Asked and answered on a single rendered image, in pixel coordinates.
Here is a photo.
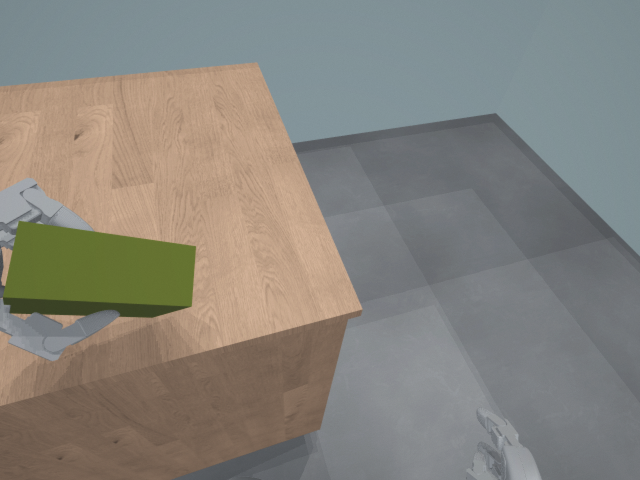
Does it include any sponge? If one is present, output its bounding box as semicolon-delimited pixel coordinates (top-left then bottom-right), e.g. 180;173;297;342
3;221;196;318

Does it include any right robot hand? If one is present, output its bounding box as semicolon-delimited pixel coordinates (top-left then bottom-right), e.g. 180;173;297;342
467;407;542;480

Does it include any left robot hand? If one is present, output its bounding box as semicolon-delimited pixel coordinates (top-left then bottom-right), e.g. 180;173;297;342
0;178;120;361

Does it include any table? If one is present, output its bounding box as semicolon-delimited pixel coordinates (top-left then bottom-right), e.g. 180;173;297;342
0;62;363;480

